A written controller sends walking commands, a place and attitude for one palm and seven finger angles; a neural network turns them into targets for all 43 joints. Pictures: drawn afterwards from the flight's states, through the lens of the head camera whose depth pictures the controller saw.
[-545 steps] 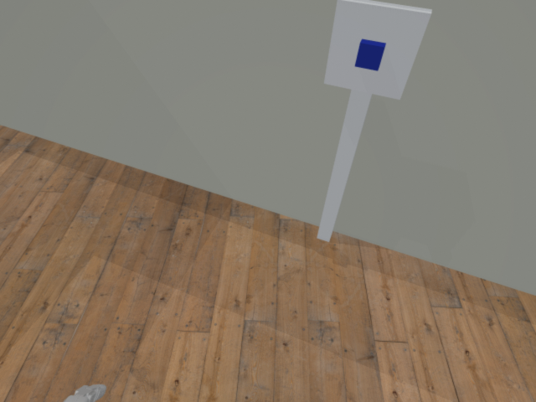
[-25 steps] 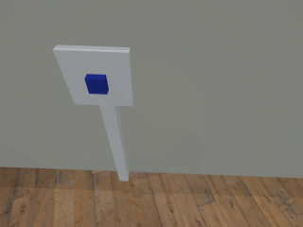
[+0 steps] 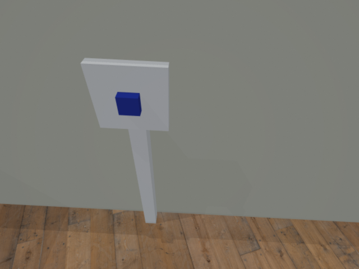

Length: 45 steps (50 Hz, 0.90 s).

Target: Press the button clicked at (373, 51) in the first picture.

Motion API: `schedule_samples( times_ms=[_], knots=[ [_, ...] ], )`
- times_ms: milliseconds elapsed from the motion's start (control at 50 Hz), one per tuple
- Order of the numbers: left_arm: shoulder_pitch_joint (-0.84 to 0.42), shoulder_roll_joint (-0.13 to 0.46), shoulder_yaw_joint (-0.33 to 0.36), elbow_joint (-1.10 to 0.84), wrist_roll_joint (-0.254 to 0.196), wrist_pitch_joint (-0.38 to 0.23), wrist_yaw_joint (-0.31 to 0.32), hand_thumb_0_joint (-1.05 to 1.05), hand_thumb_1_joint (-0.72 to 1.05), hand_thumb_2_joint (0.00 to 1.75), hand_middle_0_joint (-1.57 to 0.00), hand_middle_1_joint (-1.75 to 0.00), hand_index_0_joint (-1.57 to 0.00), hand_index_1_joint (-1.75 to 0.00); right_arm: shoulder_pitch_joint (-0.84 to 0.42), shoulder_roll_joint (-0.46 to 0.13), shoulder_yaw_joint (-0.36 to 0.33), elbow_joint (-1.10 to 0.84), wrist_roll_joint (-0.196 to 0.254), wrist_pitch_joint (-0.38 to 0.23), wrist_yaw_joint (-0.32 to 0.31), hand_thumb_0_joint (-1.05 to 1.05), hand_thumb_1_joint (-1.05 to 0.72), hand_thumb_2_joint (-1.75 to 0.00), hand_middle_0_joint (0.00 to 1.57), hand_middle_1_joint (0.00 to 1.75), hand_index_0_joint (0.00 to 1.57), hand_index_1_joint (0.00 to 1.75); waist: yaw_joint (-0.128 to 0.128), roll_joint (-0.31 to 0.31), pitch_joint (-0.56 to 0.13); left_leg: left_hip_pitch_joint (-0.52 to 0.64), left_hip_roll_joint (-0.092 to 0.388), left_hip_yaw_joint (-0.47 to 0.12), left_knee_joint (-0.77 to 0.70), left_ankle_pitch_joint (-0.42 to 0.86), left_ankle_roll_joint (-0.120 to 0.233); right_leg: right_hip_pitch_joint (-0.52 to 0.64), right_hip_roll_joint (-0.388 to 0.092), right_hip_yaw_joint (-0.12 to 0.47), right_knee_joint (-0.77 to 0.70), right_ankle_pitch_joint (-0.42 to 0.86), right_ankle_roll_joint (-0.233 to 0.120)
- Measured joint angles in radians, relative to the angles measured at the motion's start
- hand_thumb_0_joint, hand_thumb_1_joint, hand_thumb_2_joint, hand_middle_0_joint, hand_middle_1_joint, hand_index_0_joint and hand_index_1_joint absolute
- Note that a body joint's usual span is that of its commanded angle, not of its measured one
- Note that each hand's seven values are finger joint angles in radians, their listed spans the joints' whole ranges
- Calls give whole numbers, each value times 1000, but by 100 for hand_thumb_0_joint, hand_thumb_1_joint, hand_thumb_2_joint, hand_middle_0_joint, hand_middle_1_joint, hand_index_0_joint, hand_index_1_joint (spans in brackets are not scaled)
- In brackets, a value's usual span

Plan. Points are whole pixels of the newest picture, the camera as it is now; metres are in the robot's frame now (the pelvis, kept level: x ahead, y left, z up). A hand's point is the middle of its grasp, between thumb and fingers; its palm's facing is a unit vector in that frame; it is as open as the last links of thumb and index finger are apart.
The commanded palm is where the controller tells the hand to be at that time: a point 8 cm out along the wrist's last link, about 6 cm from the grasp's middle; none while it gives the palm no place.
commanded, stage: look again from close up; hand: left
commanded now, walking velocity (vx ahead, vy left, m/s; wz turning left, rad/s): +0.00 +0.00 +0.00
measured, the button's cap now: (129, 103) +0.51 +0.17 +0.11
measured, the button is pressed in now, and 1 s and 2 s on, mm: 0 0 0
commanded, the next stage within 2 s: raise the hand and make a fist in 0.24 s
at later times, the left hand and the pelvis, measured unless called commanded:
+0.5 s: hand (64, 263) +0.15 +0.25 -0.04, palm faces +0.30 -0.94 -0.15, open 7.1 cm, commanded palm +0.09 +0.29 -0.05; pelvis -0.02 +0.00 -0.01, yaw +2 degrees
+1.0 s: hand (72, 249) +0.17 +0.23 +0.00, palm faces +0.04 -1.00 -0.06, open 3.8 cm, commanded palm +0.13 +0.28 +0.01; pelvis -0.01 -0.02 -0.06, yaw +4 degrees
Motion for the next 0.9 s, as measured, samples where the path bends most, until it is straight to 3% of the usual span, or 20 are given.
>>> schedule_samples(
  times_ms=[200,360,380,400,460,520,600,640,700,740,820,900],
  knots=[
    [-64,64,-3,10,0,4,-12,0,90,90,-20,-30,-20,-30,-104,-76,7,-6,-2,-4,13,0,-91,-90,20,30,20,29,14,2,6,48,-24,12,-79,46,14,35,-18,11,-55,38,15],
    [-56,86,-12,38,2,5,-8,0,90,90,-20,-30,-20,-30,-128,-104,17,3,3,0,21,0,-91,-90,20,30,20,29,22,3,19,51,-30,14,-120,79,14,34,-21,13,-87,65,17],
    [-18,74,52,-84,-27,45,-19,1,90,90,-21,-30,-20,-30,-109,-98,12,-40,15,-6,13,0,-91,-90,20,30,20,29,20,-3,31,41,-30,12,-105,75,12,24,-23,11,-70,60,15],
    [26,65,109,-231,-52,33,-29,1,90,90,-21,-31,-20,-31,-78,-86,7,-91,25,-35,-2,0,-91,-90,20,30,20,29,27,-14,41,31,-34,9,-93,72,11,9,-27,9,-44,49,6],
    [114,46,172,-574,-149,-76,-48,2,90,90,-23,-33,-22,-33,-13,-57,1,-216,45,-144,-22,1,-91,-90,20,30,20,29,26,-25,47,-27,-38,-9,-32,55,5,-46,-33,3,29,11,-7],
    [114,29,217,-705,-219,-259,-125,1,90,90,-27,-37,-26,-37,-7,-37,2,-301,42,-215,-20,1,-91,-90,20,30,20,29,6,-14,18,-158,-34,-29,89,15,-1,-163,-22,13,132,-28,-15],
    [91,43,279,-700,-312,-522,-328,1,90,90,-35,-46,-34,-46,-36,-18,8,-384,40,-275,-1,1,-90,-90,20,30,20,30,-4,-19,-52,-405,-26,-41,313,-66,-9,-408,6,49,354,-121,-24],
    [78,61,303,-679,-355,-596,-455,1,90,90,-40,-51,-39,-51,-48,-22,11,-422,45,-301,6,1,-90,-90,20,30,20,30,2,-21,-72,-512,-19,-50,432,-120,-11,-512,19,55,462,-151,-30],
    [78,79,326,-687,-416,-563,-588,1,90,90,-47,-59,-46,-59,-61,-40,17,-471,60,-312,-3,1,-90,-90,20,30,20,30,23,-17,-82,-610,-7,-65,565,-182,-20,-603,30,46,582,-209,-35],
    [94,79,335,-728,-442,-507,-617,1,90,90,-52,-65,-52,-65,-67,-47,18,-487,66,-310,-17,1,-90,-90,20,30,20,30,36,-11,-81,-636,1,-77,618,-209,-21,-621,38,35,621,-235,-41],
    [142,67,332,-866,-434,-418,-580,2,90,90,-63,-77,-62,-77,-70,-41,16,-485,65,-303,-36,1,-90,-90,20,30,20,30,52,2,-76,-631,13,-105,647,-239,-28,-596,51,9,621,-256,-45],
    [173,67,317,-984,-398,-356,-528,2,90,90,-74,-89,-73,-89,-69,-18,15,-472,62,-285,-38,1,-90,-90,20,30,20,30,48,10,-80,-600,15,-122,611,-235,-27,-552,56,-8,568,-247,-43]
  ],
)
